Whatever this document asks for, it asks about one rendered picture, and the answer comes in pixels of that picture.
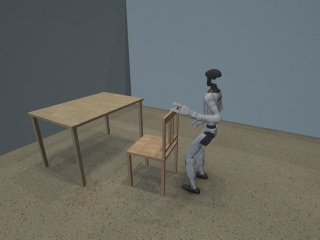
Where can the robot left hand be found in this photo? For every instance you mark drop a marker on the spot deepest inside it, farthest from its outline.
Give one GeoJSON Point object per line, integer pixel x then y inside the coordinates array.
{"type": "Point", "coordinates": [184, 111]}

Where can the left robot upper arm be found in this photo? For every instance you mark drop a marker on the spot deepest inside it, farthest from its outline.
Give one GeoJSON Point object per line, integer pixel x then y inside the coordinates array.
{"type": "Point", "coordinates": [210, 101]}

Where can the chair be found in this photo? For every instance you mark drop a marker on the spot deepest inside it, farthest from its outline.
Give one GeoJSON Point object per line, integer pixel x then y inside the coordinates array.
{"type": "Point", "coordinates": [157, 148]}

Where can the right robot upper arm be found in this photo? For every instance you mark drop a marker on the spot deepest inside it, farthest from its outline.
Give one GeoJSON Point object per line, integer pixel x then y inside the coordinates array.
{"type": "Point", "coordinates": [221, 106]}

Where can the table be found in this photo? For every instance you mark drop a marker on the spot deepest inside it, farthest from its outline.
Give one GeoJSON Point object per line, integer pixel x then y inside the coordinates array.
{"type": "Point", "coordinates": [78, 112]}

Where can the left robot thigh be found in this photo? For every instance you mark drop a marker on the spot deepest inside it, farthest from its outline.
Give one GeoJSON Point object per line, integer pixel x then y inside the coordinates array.
{"type": "Point", "coordinates": [196, 145]}

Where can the robot right hand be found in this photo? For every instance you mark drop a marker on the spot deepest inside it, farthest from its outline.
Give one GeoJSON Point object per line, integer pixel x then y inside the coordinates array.
{"type": "Point", "coordinates": [198, 124]}

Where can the left robot forearm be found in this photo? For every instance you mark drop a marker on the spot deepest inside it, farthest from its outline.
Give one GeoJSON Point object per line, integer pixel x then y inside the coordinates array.
{"type": "Point", "coordinates": [204, 118]}

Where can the robot left shin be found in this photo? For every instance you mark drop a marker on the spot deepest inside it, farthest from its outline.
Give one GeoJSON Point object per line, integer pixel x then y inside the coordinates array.
{"type": "Point", "coordinates": [191, 172]}

